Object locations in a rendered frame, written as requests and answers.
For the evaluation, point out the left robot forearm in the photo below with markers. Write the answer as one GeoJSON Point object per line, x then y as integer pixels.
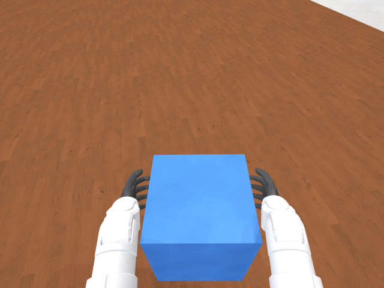
{"type": "Point", "coordinates": [116, 250]}

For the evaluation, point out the carton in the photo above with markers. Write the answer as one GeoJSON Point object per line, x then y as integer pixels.
{"type": "Point", "coordinates": [200, 221]}

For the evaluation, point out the robot left hand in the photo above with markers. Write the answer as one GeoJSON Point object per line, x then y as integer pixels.
{"type": "Point", "coordinates": [131, 190]}

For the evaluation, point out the robot right hand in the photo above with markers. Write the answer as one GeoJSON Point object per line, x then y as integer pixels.
{"type": "Point", "coordinates": [268, 188]}

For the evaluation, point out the right robot forearm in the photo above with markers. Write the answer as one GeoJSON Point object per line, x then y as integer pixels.
{"type": "Point", "coordinates": [288, 249]}

